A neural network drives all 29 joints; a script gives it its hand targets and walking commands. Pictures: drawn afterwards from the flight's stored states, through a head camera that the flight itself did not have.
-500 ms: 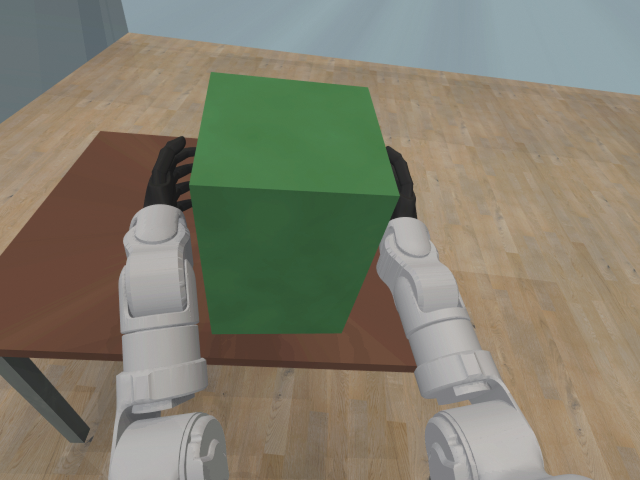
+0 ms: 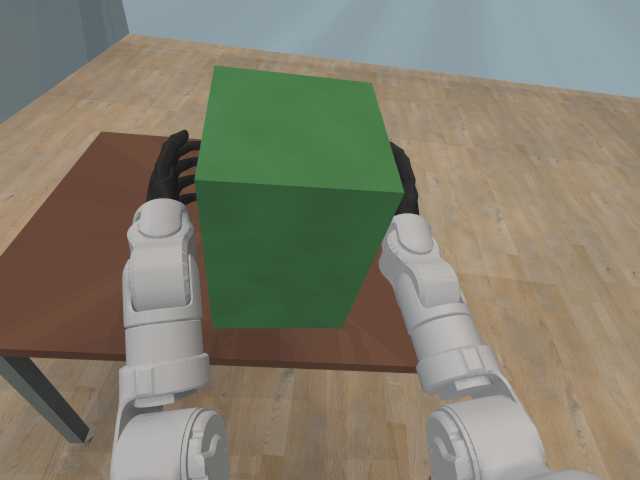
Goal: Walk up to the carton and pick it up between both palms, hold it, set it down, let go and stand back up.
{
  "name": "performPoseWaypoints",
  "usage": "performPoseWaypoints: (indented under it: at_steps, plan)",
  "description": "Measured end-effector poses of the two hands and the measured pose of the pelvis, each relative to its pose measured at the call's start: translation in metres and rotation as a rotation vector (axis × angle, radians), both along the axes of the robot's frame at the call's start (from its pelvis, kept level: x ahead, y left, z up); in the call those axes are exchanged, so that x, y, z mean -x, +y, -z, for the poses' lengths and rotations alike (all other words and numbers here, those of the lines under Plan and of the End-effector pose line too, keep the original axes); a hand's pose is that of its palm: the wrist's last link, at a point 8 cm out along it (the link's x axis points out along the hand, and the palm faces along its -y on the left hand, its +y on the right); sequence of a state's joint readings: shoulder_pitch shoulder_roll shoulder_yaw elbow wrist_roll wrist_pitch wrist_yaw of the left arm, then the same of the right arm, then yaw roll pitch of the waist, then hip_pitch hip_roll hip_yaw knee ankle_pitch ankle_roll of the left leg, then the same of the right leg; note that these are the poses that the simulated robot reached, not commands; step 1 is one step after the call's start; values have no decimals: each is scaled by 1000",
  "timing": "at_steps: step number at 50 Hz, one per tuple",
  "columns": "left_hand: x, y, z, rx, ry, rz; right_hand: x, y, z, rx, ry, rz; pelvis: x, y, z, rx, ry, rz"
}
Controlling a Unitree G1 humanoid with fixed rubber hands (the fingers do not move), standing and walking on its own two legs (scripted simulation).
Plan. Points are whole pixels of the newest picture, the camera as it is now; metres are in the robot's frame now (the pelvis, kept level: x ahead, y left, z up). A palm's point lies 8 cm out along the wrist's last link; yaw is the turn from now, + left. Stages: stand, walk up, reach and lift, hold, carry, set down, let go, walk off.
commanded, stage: hold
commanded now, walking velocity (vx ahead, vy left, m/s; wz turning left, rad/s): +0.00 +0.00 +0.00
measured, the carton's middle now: (286, 214) +0.38 +0.01 +0.16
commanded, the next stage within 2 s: none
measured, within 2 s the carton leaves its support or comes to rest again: neither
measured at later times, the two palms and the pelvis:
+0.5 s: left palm (167, 206) +0.36 +0.14 +0.19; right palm (397, 213) +0.35 -0.12 +0.18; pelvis +0.00 +0.00 +0.00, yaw +0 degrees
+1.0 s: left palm (176, 206) +0.37 +0.14 +0.18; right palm (399, 209) +0.37 -0.13 +0.18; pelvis +0.00 +0.00 +0.00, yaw +0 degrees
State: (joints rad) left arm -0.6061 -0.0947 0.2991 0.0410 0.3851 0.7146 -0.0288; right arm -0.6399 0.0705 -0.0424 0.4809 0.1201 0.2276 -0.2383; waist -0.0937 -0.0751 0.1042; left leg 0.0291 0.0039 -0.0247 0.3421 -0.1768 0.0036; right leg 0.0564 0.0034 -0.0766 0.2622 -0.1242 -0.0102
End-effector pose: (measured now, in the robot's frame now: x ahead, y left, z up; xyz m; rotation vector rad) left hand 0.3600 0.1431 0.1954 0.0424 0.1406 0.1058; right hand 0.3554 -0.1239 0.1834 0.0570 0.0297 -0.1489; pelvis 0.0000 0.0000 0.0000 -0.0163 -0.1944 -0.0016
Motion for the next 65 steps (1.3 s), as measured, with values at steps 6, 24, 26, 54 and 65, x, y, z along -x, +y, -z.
performPoseWaypoints:
  at_steps: [6,24,26,54,65]
  plan:
    - [-3,-3,-1,-10,14,1,-2,-3,4,-6,14,3,-1,-1,0,-2,-1,0]
    - [1,2,6,0,11,0,0,1,4,6,9,1,-2,-1,0,1,-7,-7]
    - [1,1,5,-2,7,4,2,1,4,5,6,5,-1,0,0,1,-6,-7]
    - [-6,-5,15,-16,66,1,-9,-5,11,10,47,-10,-4,-5,0,-2,-11,-8]
    - [-3,-1,14,-22,63,1,-7,-1,11,2,42,-9,2,-2,0,-2,-2,-8]
